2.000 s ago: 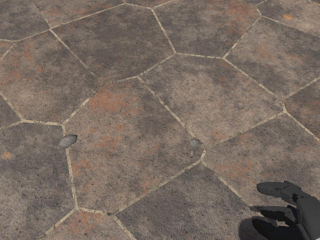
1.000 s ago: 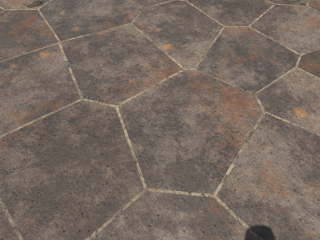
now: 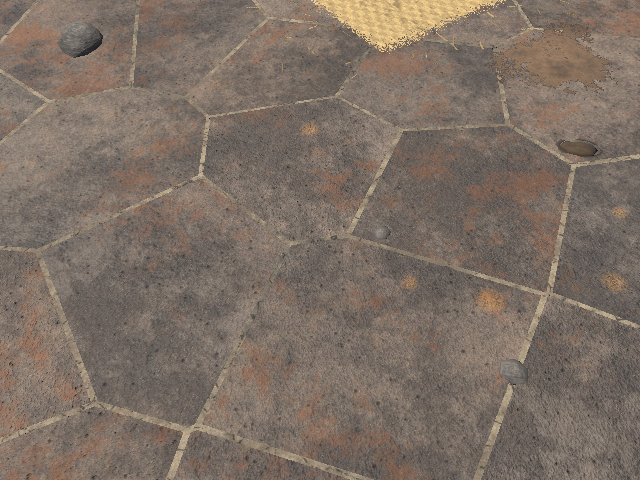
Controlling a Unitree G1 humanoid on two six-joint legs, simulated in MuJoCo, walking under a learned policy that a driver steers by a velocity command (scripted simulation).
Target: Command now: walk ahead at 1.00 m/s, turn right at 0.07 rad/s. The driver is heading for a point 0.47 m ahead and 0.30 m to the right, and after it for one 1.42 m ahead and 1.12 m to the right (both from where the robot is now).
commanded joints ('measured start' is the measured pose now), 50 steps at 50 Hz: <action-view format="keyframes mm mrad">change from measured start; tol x64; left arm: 1 2 112 28 -34 -13 26 -20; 50 -318 117 22 -203 0 55 -94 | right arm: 1 4 -96 -23 -44 5 -71 6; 50 39 -118 -15 -10 2 -92 -3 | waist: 1 6 -55 79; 50 -3 32 97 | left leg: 1 -64 323 -239 -373 314 48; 12 292 364 90 121 1549 -189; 15 -626 75 -66 1271 -241 -225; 29 -226 226 -69 83 416 -223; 36 602 676 -977 -225 -566 -28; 50 84 393 192 -376 728 -170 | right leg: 1 -99 -30 0 -165 98 -15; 15 1007 -59 483 -739 228 -476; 29 335 131 306 -1114 532 -226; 36 -205 209 74 123 -116 -129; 50 -42 109 -210 -490 331 -146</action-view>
